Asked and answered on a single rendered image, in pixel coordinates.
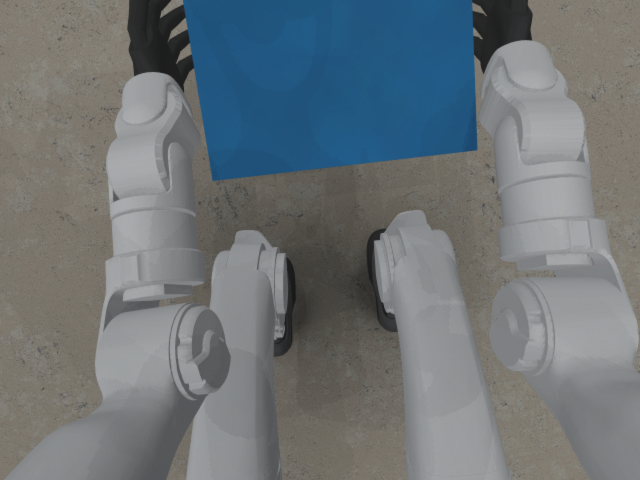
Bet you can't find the left robot foot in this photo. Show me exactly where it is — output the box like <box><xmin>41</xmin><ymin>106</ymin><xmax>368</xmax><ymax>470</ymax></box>
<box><xmin>274</xmin><ymin>257</ymin><xmax>296</xmax><ymax>356</ymax></box>

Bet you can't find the right robot hand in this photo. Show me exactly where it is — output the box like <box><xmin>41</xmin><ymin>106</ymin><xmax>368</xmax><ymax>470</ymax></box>
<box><xmin>472</xmin><ymin>0</ymin><xmax>533</xmax><ymax>74</ymax></box>

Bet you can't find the left robot hand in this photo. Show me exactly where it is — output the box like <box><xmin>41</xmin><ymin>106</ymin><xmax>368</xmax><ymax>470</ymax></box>
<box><xmin>127</xmin><ymin>0</ymin><xmax>194</xmax><ymax>92</ymax></box>

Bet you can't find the robot right upper arm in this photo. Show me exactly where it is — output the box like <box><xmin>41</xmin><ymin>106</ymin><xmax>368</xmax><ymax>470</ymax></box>
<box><xmin>489</xmin><ymin>277</ymin><xmax>640</xmax><ymax>480</ymax></box>

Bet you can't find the robot left upper arm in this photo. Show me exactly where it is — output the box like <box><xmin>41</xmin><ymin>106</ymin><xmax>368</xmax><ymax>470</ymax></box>
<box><xmin>4</xmin><ymin>302</ymin><xmax>231</xmax><ymax>480</ymax></box>

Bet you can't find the right robot foot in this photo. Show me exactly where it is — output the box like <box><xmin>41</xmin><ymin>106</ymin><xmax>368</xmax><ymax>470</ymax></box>
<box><xmin>367</xmin><ymin>229</ymin><xmax>398</xmax><ymax>332</ymax></box>

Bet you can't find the robot foot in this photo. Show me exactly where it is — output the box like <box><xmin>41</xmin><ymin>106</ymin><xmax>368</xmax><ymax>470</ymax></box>
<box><xmin>367</xmin><ymin>229</ymin><xmax>398</xmax><ymax>332</ymax></box>
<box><xmin>274</xmin><ymin>257</ymin><xmax>296</xmax><ymax>356</ymax></box>

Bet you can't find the right robot forearm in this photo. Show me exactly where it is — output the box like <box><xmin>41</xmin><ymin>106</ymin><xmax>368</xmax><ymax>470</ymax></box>
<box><xmin>478</xmin><ymin>40</ymin><xmax>639</xmax><ymax>355</ymax></box>

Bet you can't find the carton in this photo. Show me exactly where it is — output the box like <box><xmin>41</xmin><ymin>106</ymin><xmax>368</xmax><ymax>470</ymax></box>
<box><xmin>183</xmin><ymin>0</ymin><xmax>477</xmax><ymax>181</ymax></box>

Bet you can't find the left robot forearm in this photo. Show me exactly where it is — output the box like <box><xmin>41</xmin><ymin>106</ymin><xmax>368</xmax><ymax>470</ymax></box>
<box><xmin>95</xmin><ymin>72</ymin><xmax>206</xmax><ymax>390</ymax></box>

